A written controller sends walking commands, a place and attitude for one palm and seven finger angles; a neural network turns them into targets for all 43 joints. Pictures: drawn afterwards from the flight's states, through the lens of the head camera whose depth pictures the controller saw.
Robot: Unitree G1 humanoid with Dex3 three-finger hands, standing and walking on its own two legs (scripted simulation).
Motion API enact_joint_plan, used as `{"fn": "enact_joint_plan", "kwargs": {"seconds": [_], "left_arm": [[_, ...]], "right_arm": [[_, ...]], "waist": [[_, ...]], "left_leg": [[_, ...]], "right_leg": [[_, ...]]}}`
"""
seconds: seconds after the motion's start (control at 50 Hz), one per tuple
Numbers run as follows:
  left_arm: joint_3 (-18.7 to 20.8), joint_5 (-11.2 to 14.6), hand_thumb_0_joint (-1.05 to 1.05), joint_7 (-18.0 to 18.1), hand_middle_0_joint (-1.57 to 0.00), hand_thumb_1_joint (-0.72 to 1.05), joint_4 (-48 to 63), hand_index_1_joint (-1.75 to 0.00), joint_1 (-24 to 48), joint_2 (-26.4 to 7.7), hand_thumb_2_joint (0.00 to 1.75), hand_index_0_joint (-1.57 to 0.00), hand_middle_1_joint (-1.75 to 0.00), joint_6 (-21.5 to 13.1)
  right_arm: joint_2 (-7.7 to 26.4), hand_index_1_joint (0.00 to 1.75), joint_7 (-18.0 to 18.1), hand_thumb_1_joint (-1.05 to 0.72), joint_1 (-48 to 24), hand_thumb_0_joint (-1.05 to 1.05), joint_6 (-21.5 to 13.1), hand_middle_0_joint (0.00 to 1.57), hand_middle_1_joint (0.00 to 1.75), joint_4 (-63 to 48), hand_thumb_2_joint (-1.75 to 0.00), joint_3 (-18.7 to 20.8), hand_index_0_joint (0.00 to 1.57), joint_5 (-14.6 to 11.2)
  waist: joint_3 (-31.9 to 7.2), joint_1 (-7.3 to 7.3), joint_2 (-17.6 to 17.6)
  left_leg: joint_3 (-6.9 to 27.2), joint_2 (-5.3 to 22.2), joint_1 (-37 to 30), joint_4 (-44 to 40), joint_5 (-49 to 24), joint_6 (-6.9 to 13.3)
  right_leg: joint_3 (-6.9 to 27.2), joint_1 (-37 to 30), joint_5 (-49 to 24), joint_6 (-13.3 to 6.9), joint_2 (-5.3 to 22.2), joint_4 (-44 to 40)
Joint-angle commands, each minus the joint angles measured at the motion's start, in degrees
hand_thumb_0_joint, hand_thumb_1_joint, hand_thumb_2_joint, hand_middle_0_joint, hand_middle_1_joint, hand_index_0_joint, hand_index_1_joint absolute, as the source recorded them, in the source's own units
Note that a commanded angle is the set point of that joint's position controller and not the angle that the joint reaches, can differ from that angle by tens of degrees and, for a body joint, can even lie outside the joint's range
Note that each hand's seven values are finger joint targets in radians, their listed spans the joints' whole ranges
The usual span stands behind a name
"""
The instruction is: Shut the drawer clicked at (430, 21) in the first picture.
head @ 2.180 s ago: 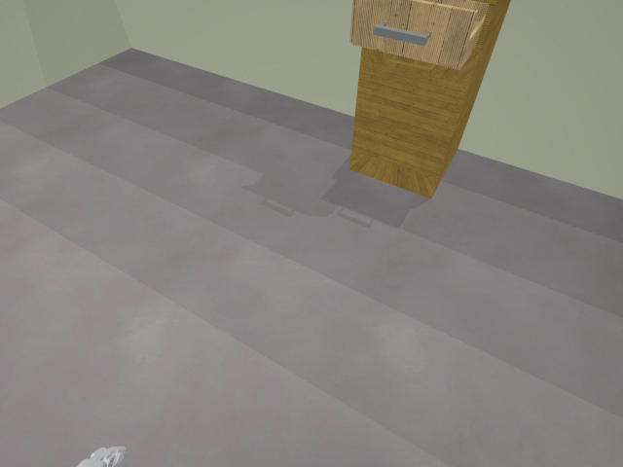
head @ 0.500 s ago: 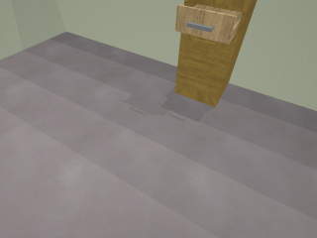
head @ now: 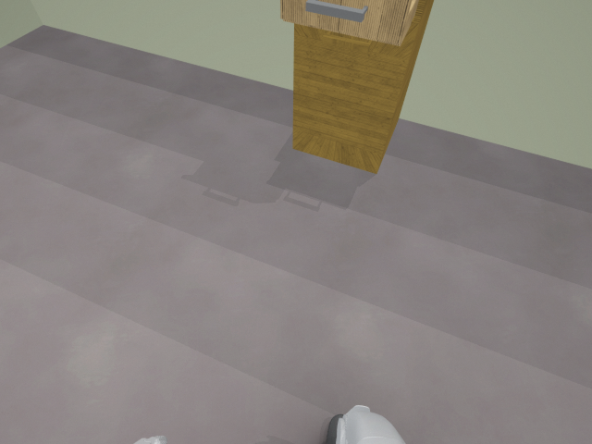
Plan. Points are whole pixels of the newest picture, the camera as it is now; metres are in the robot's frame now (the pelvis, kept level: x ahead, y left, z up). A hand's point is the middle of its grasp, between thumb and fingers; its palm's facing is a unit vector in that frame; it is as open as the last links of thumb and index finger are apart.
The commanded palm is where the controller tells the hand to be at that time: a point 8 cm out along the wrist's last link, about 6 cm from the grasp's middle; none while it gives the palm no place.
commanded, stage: walk to a spot facing it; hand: left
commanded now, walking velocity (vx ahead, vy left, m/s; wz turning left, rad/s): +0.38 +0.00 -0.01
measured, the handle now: (337, 7) +1.19 -0.11 +0.02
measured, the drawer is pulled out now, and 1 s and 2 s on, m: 0.17 0.17 0.17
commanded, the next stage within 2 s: turn to face it in 0.74 s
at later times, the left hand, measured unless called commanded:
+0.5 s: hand (168, 409) +0.19 +0.21 -0.19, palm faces +0.07 -0.99 -0.14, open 7.3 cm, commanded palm none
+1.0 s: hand (227, 236) +0.52 +0.15 -0.17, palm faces -0.10 -0.97 -0.22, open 7.4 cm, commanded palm none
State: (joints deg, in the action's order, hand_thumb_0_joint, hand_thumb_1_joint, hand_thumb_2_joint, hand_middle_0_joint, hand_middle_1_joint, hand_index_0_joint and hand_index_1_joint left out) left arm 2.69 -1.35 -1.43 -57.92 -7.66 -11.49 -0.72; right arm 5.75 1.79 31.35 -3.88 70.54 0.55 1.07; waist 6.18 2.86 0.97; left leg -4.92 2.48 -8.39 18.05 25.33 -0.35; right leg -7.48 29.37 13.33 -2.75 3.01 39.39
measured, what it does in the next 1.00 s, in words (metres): walks ahead: right foot, then left foot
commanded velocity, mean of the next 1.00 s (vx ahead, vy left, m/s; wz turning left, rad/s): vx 0.28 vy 0.00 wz -0.18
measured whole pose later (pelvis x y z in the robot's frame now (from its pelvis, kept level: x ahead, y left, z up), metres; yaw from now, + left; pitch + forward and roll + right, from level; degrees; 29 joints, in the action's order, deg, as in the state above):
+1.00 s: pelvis +0.42 -0.02 -0.01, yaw -7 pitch -2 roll +0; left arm 2.9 -1.1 0.2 -58.2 -8.7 -9.3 -3.3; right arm 7.8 1.4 20.9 -0.7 66.5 2.5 0.4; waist 6.4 1.3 1.8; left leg -5.8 6.4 18.3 69.7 28.5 -1.9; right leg -7.6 22.3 12.2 -4.0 1.1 35.7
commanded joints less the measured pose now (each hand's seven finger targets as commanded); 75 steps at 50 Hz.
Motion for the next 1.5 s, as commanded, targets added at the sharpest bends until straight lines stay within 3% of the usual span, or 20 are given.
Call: {"fn": "enact_joint_plan", "kwargs": {"seconds": [0.0,0.02,0.04,0.08,0.16,0.36,0.4,0.42,0.48,0.54,0.76,0.8,0.84,0.88,0.9,1.02,1.24,1.3,1.36,1.48], "left_arm": [[2.39,-0.59,0.00,0.99,-0.20,0.90,-2.96,-0.30,-22.05,-7.22,0.90,-0.20,-0.30,-2.58],[3.80,-0.56,0.00,1.86,-0.20,0.90,-3.82,-0.30,-25.95,-13.12,0.90,-0.20,-0.30,-2.90],[4.21,0.64,0.00,1.93,-0.20,0.90,-3.60,-0.30,-25.15,-14.75,0.90,-0.20,-0.30,-2.47],[2.66,0.47,0.00,2.24,-0.20,0.90,-0.61,-0.30,-13.02,-10.13,0.90,-0.20,-0.30,-2.32],[1.19,-0.34,0.00,2.55,-0.20,0.90,0.45,-0.30,-6.27,-5.41,0.90,-0.20,-0.30,-2.93],[1.95,-0.09,0.00,1.22,-0.20,0.90,-0.01,-0.30,-8.37,-6.59,0.90,-0.20,-0.30,-2.11],[0.78,0.45,0.00,0.51,-0.20,0.90,2.69,-0.30,-8.70,-0.13,0.90,-0.20,-0.30,-2.05],[1.09,-0.28,0.00,0.93,-0.20,0.90,3.93,-0.30,-5.25,-2.46,0.90,-0.20,-0.30,-2.19],[1.71,-0.61,0.00,0.03,-0.20,0.90,1.39,-0.30,-6.34,-2.08,0.90,-0.20,-0.30,-2.21],[1.50,-0.66,0.00,0.03,-0.20,0.90,-0.38,-0.30,-9.94,-0.32,0.90,-0.20,-0.30,-0.91],[0.97,-0.17,0.00,-0.25,-0.20,0.90,2.28,-0.30,0.93,1.13,0.90,-0.20,-0.30,-0.72],[1.14,-0.24,0.00,-0.05,-0.20,0.90,1.33,-0.30,-2.98,-0.15,0.90,-0.20,-0.30,-1.20],[2.06,-0.70,0.00,0.39,-0.20,0.90,-3.06,-0.30,-17.15,-3.48,0.90,-0.20,-0.30,-2.24],[4.10,0.38,0.00,1.51,-0.20,0.90,-4.99,-0.30,-25.89,-14.06,0.90,-0.20,-0.30,-2.99],[4.31,1.08,0.00,2.18,-0.20,0.90,-4.04,-0.30,-23.73,-13.68,0.90,-0.20,-0.30,-2.69],[2.28,-0.13,0.00,3.22,-0.20,0.90,2.23,-0.30,-4.34,-5.79,0.90,-0.20,-0.30,-1.70],[3.40,0.40,0.00,2.23,-0.20,0.90,5.11,-0.30,-3.82,-8.29,0.90,-0.20,-0.30,1.18],[2.35,0.68,0.00,1.68,-0.20,0.90,7.33,-0.30,-6.18,-3.13,0.90,-0.20,-0.30,2.05],[3.58,-0.27,0.00,1.11,-0.20,0.90,5.32,-0.30,-7.30,-5.12,0.90,-0.20,-0.30,2.68],[2.29,0.25,0.00,1.26,-0.20,0.90,4.71,-0.30,-6.72,-2.57,0.90,-0.20,-0.30,3.01]], "right_arm": [[10.89,0.30,-0.07,-0.90,-1.76,0.00,-1.15,0.20,0.30,-3.80,-0.90,2.48,0.20,-0.84],[6.05,0.30,-0.35,-0.90,1.11,0.00,-1.35,0.20,0.30,-5.08,-0.90,1.84,0.20,-1.59],[6.35,0.30,-0.36,-0.90,-2.99,0.00,-0.93,0.20,0.30,-6.99,-0.90,2.04,0.20,-1.41],[6.11,0.30,-1.21,-0.90,-8.64,0.00,0.12,0.20,0.30,-8.94,-0.90,2.63,0.20,-0.23],[3.56,0.30,-1.78,-0.90,-3.95,0.00,2.84,0.20,0.30,-7.88,-0.90,2.55,0.20,0.71],[7.45,0.30,-2.88,-0.90,-6.80,0.00,0.82,0.20,0.30,-11.52,-0.90,3.72,0.20,0.33],[17.50,0.30,-1.87,-0.90,3.33,0.00,-0.05,0.20,0.30,-10.02,-0.90,5.92,0.20,1.34],[16.19,0.30,-1.07,-0.90,3.37,0.00,0.09,0.20,0.30,-9.24,-0.90,5.23,0.20,1.31],[10.35,0.30,-0.66,-0.90,-7.29,0.00,-1.03,0.20,0.30,-11.72,-0.90,3.27,0.20,0.63],[8.73,0.30,-0.29,-0.90,-8.35,0.00,-2.10,0.20,0.30,-10.89,-0.90,3.17,0.20,0.25],[9.00,0.30,-0.21,-0.90,-3.01,0.00,-0.99,0.20,0.30,-5.88,-0.90,3.23,0.20,0.61],[10.03,0.30,-0.20,-0.90,-3.64,0.00,-0.61,0.20,0.30,-5.53,-0.90,3.33,0.20,0.52],[11.19,0.30,-0.33,-0.90,-6.74,0.00,-0.49,0.20,0.30,-6.12,-0.90,3.39,0.20,-0.26],[5.94,0.30,-0.30,-0.90,-3.30,0.00,-0.60,0.20,0.30,-8.51,-0.90,2.68,0.20,-1.38],[6.98,0.30,0.28,-0.90,-7.10,0.00,-0.15,0.20,0.30,-9.56,-0.90,2.69,0.20,-1.50],[4.36,0.30,-0.19,-0.90,-7.46,0.00,3.86,0.20,0.30,-9.89,-0.90,2.45,0.20,0.14],[8.04,0.30,0.06,-0.90,-15.05,0.00,3.21,0.20,0.30,-15.69,-0.90,2.45,0.20,-0.38],[17.20,0.30,0.12,-0.90,-14.60,0.00,3.15,0.20,0.30,-17.73,-0.90,3.90,0.20,0.42],[13.34,0.30,0.63,-0.90,-21.76,0.00,3.02,0.20,0.30,-19.60,-0.90,2.79,0.20,0.69],[12.67,0.30,0.65,-0.90,-16.57,0.00,2.66,0.20,0.30,-16.65,-0.90,3.19,0.20,0.32]], "waist": [[-11.27,-12.54,-0.56],[-16.22,-12.10,-13.14],[-14.79,-11.65,-10.73],[-3.56,-7.07,-7.34],[-2.87,-0.18,-5.85],[-0.91,1.68,0.11],[-1.70,4.67,23.19],[-2.20,4.91,18.20],[-0.12,-0.48,4.73],[-2.97,-2.71,3.57],[1.15,-0.62,7.05],[-1.18,-2.71,5.72],[-7.70,-9.66,2.90],[-18.95,-9.19,-15.49],[-18.63,-9.80,-9.97],[-8.59,0.03,-6.96],[-7.34,-1.22,-7.34],[-4.78,-1.61,18.71],[-3.15,-4.26,7.71],[-8.81,-2.17,7.48]], "left_leg": [[-0.11,6.84,22.87,30.01,-41.51,3.88],[-1.12,-0.51,37.69,51.11,-2.41,1.86],[3.51,-0.18,41.92,61.83,7.02,3.06],[5.83,5.22,44.35,62.98,-1.23,3.05],[3.03,7.53,34.83,48.46,-5.34,0.36],[-4.97,2.52,14.21,14.87,-8.61,-0.95],[27.88,22.38,7.41,-6.86,11.27,7.00],[34.31,24.32,8.13,-10.10,11.25,9.18],[18.00,19.39,14.67,-8.73,-2.07,7.33],[6.36,16.06,13.85,-7.96,-17.07,7.08],[-5.92,16.11,8.15,-4.39,-34.45,6.49],[-6.72,16.01,8.44,2.39,-43.88,5.90],[-10.00,12.63,13.69,20.66,-46.60,2.91],[-6.80,-0.02,38.77,56.53,9.99,-1.95],[0.48,1.98,39.94,61.00,9.79,-1.40],[2.03,5.61,31.71,45.40,-2.87,-3.09],[0.01,0.75,18.47,12.04,-12.29,-2.97],[24.08,23.24,18.06,-5.18,-13.77,7.55],[14.32,17.14,24.52,-5.69,-12.05,7.72],[5.15,15.40,13.22,-0.60,-33.46,8.69]], "right_leg": [[4.62,-38.50,-5.31,-4.37,2.14,-8.44],[29.73,-46.88,-1.26,-11.37,19.85,-14.56],[39.93,-40.82,7.28,-14.75,25.23,-23.20],[33.21,-20.88,23.37,-11.04,21.91,-28.19],[13.32,-5.60,12.35,-6.29,14.88,-29.09],[5.36,-2.45,17.59,-3.25,7.71,-17.70],[-2.96,10.13,19.08,1.72,-2.91,16.17],[4.21,13.39,17.78,1.01,-1.32,27.20],[7.40,12.27,3.96,1.54,4.20,31.93],[6.65,8.72,-0.02,2.98,4.58,28.61],[0.54,2.74,-3.38,0.80,2.14,-0.43],[-1.36,-5.53,-1.59,-0.76,-0.75,-3.50],[-2.18,-23.78,-9.42,-1.67,-2.45,-9.35],[31.24,-45.34,-45.75,-13.35,22.88,-13.98],[31.11,-40.68,-49.05,-15.76,22.92,-15.80],[13.15,-8.92,-23.75,-8.39,11.86,-21.91],[19.49,-8.14,-8.59,-4.66,6.79,-17.47],[6.18,1.41,18.68,3.20,-4.81,6.90],[9.19,0.08,12.43,3.66,-2.14,23.46],[5.73,-2.01,12.02,5.19,-0.71,14.76]]}}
